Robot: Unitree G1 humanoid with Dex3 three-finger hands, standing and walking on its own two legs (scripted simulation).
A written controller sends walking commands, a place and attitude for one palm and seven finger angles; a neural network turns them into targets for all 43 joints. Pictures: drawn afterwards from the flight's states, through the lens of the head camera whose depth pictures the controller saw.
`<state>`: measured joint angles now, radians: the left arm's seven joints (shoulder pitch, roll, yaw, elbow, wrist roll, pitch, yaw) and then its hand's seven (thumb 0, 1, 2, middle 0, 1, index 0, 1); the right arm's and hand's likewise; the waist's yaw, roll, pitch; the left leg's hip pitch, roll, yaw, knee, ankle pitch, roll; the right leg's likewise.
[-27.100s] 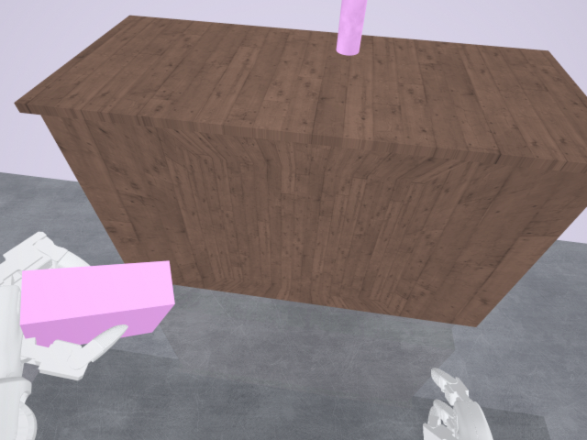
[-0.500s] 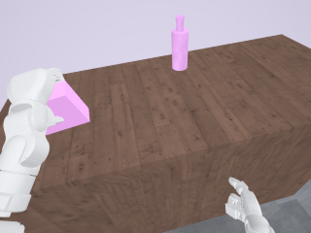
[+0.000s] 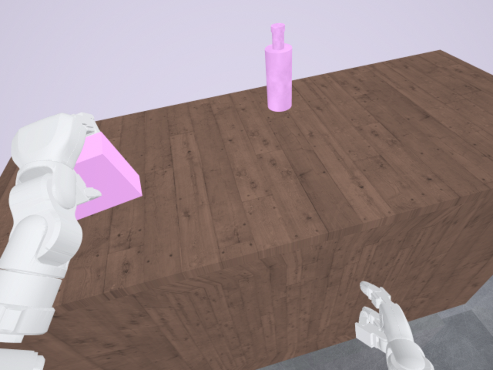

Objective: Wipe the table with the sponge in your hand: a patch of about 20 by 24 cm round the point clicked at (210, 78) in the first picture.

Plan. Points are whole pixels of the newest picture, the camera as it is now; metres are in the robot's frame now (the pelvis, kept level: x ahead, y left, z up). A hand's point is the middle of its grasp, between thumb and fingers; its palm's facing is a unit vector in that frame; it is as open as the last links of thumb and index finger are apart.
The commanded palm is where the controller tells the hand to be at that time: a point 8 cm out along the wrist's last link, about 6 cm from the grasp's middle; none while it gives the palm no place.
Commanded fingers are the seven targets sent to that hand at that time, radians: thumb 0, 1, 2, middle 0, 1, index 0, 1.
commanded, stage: lower the sponge onto the table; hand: left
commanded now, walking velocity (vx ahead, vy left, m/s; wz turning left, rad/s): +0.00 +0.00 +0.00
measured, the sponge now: (94, 186) +0.32 +0.31 +0.16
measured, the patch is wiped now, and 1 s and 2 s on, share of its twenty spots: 0.15 0.20 0.35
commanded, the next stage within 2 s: wipe forward along the first lane in 0.88 s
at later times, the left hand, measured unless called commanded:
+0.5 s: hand (97, 198) +0.31 +0.30 +0.15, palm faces +0.01 -0.06 -1.00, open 9.2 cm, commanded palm +0.27 +0.29 +0.23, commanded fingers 0.00 0.10 1.30 -1.20 -1.60 -1.20 -1.60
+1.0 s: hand (103, 198) +0.31 +0.29 +0.15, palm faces +0.04 -0.04 -1.00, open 9.2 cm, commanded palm +0.28 +0.28 +0.21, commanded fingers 0.00 0.10 1.30 -1.20 -1.60 -1.20 -1.60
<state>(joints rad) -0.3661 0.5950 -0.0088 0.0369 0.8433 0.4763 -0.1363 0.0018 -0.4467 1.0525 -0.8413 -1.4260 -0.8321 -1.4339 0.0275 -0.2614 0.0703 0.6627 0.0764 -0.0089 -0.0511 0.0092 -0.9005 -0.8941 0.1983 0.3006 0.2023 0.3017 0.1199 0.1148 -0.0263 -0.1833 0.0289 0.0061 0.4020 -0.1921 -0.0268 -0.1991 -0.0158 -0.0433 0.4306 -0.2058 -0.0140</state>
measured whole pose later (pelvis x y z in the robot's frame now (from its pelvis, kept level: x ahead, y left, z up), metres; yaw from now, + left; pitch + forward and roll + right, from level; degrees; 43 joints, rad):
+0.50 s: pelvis +0.00 +0.00 +0.00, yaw +1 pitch -1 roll +0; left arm -0.28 0.56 -0.07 0.06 0.89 0.44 -0.21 0.00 -0.45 1.05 -0.84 -1.43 -0.83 -1.43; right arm 0.04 -0.28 0.06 0.65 0.07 -0.02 -0.05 0.01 -0.90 -0.89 0.20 0.30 0.20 0.30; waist 0.11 0.12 -0.02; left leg -0.20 0.02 -0.01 0.42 -0.20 -0.02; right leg -0.20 -0.02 -0.06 0.45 -0.22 -0.01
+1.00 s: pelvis +0.01 +0.00 +0.00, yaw +1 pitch -1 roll +0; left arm -0.26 0.54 -0.09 0.06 0.91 0.39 -0.16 0.00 -0.45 1.06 -0.84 -1.43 -0.83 -1.43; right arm 0.04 -0.27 0.06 0.67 0.06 -0.02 -0.06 0.01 -0.90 -0.89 0.20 0.30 0.20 0.30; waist 0.12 0.11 -0.03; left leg -0.18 0.02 -0.01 0.41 -0.21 -0.02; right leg -0.19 -0.02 -0.06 0.44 -0.23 -0.01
